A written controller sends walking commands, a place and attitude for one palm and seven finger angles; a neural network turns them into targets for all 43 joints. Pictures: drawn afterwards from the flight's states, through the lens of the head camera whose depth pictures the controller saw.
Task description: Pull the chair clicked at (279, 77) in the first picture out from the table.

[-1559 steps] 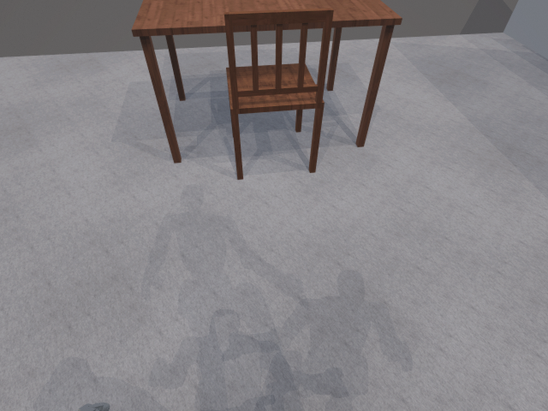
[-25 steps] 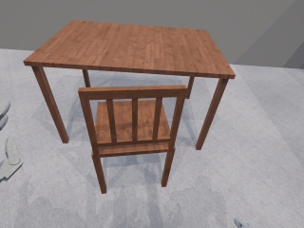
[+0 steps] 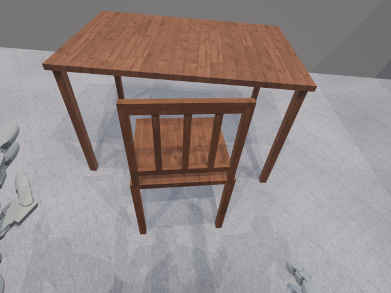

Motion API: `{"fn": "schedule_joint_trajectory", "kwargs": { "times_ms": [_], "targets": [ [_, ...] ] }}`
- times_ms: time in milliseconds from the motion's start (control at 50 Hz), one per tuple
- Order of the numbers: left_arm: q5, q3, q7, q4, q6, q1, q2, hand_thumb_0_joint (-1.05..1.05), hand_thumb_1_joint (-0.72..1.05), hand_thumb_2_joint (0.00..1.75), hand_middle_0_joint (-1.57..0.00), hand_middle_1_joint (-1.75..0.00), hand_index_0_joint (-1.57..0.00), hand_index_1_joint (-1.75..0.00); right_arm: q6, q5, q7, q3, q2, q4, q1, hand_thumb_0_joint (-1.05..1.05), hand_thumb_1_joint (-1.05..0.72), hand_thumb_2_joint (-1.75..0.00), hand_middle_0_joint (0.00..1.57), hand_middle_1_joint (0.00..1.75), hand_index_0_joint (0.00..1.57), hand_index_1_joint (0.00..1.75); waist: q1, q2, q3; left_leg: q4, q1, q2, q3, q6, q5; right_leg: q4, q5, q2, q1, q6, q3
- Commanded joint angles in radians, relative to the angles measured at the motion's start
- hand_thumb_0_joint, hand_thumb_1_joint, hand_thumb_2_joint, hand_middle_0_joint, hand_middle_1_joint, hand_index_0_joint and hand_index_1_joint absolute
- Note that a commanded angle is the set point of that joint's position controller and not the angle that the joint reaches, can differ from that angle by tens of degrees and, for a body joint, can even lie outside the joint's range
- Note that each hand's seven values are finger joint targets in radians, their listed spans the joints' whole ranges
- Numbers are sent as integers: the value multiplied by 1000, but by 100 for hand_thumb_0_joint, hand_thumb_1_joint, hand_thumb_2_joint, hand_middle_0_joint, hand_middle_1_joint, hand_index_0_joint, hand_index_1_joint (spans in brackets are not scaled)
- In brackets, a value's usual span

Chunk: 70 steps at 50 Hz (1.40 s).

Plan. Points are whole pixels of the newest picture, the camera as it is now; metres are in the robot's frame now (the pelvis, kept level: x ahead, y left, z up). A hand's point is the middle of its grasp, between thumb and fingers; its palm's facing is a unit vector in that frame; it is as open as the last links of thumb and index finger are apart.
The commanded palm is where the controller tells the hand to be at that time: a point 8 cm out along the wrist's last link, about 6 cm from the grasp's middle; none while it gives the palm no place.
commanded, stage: stop stepping back and stand still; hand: left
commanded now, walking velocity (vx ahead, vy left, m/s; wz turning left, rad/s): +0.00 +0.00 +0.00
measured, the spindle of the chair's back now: (186, 142) +0.63 +0.08 -0.10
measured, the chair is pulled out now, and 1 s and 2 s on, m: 0.18 0.18 0.18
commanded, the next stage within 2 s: let the arm hang, fingers relaxed in 0.52 s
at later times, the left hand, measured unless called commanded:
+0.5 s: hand (48, 180) +0.24 +0.27 +0.16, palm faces +0.38 -0.80 -0.46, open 7.4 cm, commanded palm +0.18 +0.30 +0.19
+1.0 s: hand out of the picture +0.04 +0.18 -0.16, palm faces +0.04 -0.98 -0.18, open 6.9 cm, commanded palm none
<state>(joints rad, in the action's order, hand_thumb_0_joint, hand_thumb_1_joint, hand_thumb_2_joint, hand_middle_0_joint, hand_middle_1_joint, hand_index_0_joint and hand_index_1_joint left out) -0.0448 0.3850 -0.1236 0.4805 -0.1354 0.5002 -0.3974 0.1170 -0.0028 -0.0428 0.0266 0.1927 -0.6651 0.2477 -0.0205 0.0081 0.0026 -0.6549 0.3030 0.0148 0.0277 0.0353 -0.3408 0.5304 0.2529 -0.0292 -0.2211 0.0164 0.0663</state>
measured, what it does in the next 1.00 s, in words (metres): stands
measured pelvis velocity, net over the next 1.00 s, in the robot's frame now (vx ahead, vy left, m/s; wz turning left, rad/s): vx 0.04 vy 0.00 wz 0.01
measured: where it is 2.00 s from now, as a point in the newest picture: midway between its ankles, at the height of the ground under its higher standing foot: outside the picture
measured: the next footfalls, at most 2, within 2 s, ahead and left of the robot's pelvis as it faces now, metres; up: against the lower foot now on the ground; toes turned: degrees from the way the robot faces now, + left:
none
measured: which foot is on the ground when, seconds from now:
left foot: down 0.00-1.00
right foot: down 0.00-1.00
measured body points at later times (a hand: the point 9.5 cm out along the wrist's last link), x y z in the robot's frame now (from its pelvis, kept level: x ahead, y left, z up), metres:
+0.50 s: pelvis +0.04 +0.00 +0.02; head +0.05 +0.01 +0.47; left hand +0.21 +0.31 +0.18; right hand +0.21 -0.23 -0.06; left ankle +0.04 +0.08 -0.73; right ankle +0.03 -0.12 -0.73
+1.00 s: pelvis +0.04 +0.00 +0.02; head +0.06 +0.01 +0.46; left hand +0.04 +0.23 -0.15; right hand +0.05 -0.24 -0.13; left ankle +0.04 +0.08 -0.73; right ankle +0.03 -0.12 -0.73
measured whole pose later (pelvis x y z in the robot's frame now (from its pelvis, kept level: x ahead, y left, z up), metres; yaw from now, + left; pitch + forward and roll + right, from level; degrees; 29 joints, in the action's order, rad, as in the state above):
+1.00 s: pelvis +0.04 +0.00 +0.02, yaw +1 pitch +0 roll -1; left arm 0.00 0.00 -0.02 -1.03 0.03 0.30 -0.18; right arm -0.02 0.02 -0.02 0.00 0.18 -1.03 0.28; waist 0.00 -0.02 -0.05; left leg -0.43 0.21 -0.03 0.03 0.05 -0.22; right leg 0.39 0.22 -0.01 -0.16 0.01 0.04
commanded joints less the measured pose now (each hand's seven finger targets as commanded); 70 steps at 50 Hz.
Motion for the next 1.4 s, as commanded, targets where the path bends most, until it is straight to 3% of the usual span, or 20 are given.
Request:
{"fn": "schedule_joint_trajectory", "kwargs": {
  "times_ms": [0, 20, 40, 80, 120, 180, 220, 300, 360, 420, 580, 600, 620, 660, 720, 760, 820, 920, 1000, 1380],
  "targets": [
    [2, 142, -36, 239, -79, -80, -211, 0, 90, 90, -20, -30, -20, -30, 77, -4, -32, -52, 147, 172, -131, 0, -90, -90, 20, 30, 20, 30, 25, 243, 2, 403, -113, 160, -251, 33, -36, 2, 98, 57, -97, 8, -74],
    [13, 140, -32, 250, -84, -77, -207, 0, 90, 90, -20, -30, -20, -30, 83, 0, -30, -46, 123, 175, -145, 0, -90, -90, 20, 30, 20, 30, 18, 273, -10, 500, -55, 194, -341, 32, -185, 52, 133, 20, -65, -11, -61],
    [23, 143, -33, 256, -88, -90, -215, 0, 90, 90, -20, -30, -20, -30, 88, 8, -32, -42, 115, 179, -154, 0, -90, -90, 20, 30, 20, 30, 14, 254, -46, 528, -25, 209, -353, 40, -174, 61, 119, 27, -59, -11, -76],
    [23, 139, -35, 244, -92, -46, -206, 0, 90, 90, -20, -30, -20, -30, 101, 7, -28, -42, 119, 171, -134, 0, -90, -90, 20, 30, 20, 30, 8, 146, -18, 432, -102, 186, -283, 45, 100, -84, 29, 40, -14, -9, -72],
    [18, 133, -32, 231, -93, 8, -198, 0, 90, 90, -20, -30, -20, -30, 108, 5, -26, -51, 132, 173, -133, 0, -90, -90, 20, 30, 20, 30, 7, 109, 37, 371, -125, 138, -200, 19, 258, -147, -93, 55, 78, -6, -79],
    [12, 145, -27, 184, -102, 57, -188, 0, 90, 90, -20, -30, -20, -30, 101, 2, -24, -64, 142, 179, -123, 0, -90, -90, 20, 30, 20, 30, 7, 75, 37, 392, -77, 111, -159, 9, 96, -166, -76, 62, 109, -3, -99],
    [6, 141, -26, 166, -103, 59, -181, 0, 90, 90, -20, -30, -20, -30, 91, 0, -27, -66, 140, 180, -123, 0, -90, -90, 20, 30, 20, 30, 11, 45, 42, 357, -99, 92, -126, 6, 143, -189, -132, 80, 100, 4, -125],
    [2, 139, -26, 177, -107, 19, -193, 0, 90, 90, -20, -30, -20, -30, 83, -1, -37, -68, 145, 181, -127, 0, -90, -90, 20, 30, 20, 30, 12, 73, 73, 332, -161, 88, -115, -1, 270, -174, -199, 87, 91, 4, -125],
    [-1, 136, -27, 168, -101, 17, -192, 0, 90, 90, -20, -30, -20, -30, 71, -6, -40, -70, 144, 186, -133, 0, -90, -90, 20, 30, 20, 30, 11, 30, 83, 311, -194, 91, -109, 0, 346, -173, -243, 91, 84, 2, -126],
    [-4, 125, -26, 162, -94, 12, -183, 0, 90, 90, -20, -30, -20, -30, 60, -6, -40, -67, 142, 191, -145, 0, -90, -90, 20, 30, 20, 30, 11, 42, 61, 308, -183, 82, -101, -3, 334, -190, -243, 98, 77, 5, -141],
    [-10, 143, -30, 186, -89, 37, -198, 0, 90, 90, -20, -30, -20, -30, 36, -10, -43, -71, 145, 211, -149, 0, -90, -90, 20, 30, 20, 30, 8, 43, 106, 295, -211, 82, -100, -7, 417, -173, -293, 94, 101, 6, -135],
    [56, -314, 73, -629, -1, -20, 46, 0, 90, 90, -20, -30, -20, -30, 114, -25, 40, -107, 211, -41, -152, 0, -90, -90, 20, 30, 20, 30, 80, -8, 66, 120, -182, 93, -109, -1, 645, -25, -370, 125, -60, 23, -47],
    [86, -249, 108, -682, 86, -4, 44, 0, 90, 90, -20, -30, -20, -30, 29, -2, 52, -120, 234, -71, -26, 0, -90, -90, 20, 30, 20, 30, 55, -25, 120, 119, -178, 107, -108, 4, 710, -6, -325, 133, -51, 11, -76],
    [77, -282, 108, -755, 118, -59, 82, 0, 90, 90, -20, -30, -20, -30, -35, 8, 47, -94, 178, -48, -41, 0, -90, -90, 20, 30, 20, 30, 41, -61, 126, 131, -93, 113, -156, 44, 486, 1, -133, 111, -53, 15, -74],
    [75, -310, 104, -931, 123, -162, 52, 0, 90, 90, -20, -30, -20, -30, -73, 26, 45, -79, 161, -64, -68, 0, -90, -90, 20, 30, 20, 30, 31, -158, 76, 144, -28, 61, -142, 31, 374, -63, -214, 152, -1, 43, -136],
    [67, -327, 99, -1063, 129, -226, 49, 0, 90, 90, -20, -30, -20, -30, -94, 31, 40, -72, 153, -101, -74, 0, -90, -90, 20, 30, 20, 30, 31, -110, 18, 194, -43, 51, -143, 25, 341, -101, -208, 153, -11, 49, -155],
    [58, -349, 97, -1243, 134, -247, 45, 0, 90, 90, -20, -30, -20, -30, -104, 27, 33, -54, 141, -173, -79, 0, -90, -90, 20, 30, 20, 30, 19, 35, -40, 291, -62, 62, -157, 30, 309, -151, -120, 118, 4, 27, -152],
    [51, -355, 97, -1434, 123, -198, 87, 0, 90, 90, -20, -30, -20, -30, -105, 20, 14, -47, 105, -286, -5, 0, -90, -90, 20, 30, 20, 30, 23, 129, 12, 326, -137, 65, -142, 29, 235, -224, -87, 115, 57, 33, -152],
    [47, -374, 94, -1513, 119, -181, 104, 0, 90, 90, -20, -30, -20, -30, -110, 13, 9, -49, 91, -346, 54, 0, -90, -90, 20, 30, 20, 30, 28, 18, -4, 337, -154, 71, -140, 28, 216, -254, -78, 114, 52, 35, -137],
    [48, -388, 77, -1611, 121, -135, 178, 0, 90, 90, -20, -30, -20, -30, -102, 16, 0, -47, 31, -450, 137, 0, -90, -90, 20, 30, 20, 30, 30, 1, -99, 385, -154, 79, -127, 32, 194, -232, -49, 105, -9, 27, -134]
  ]
}}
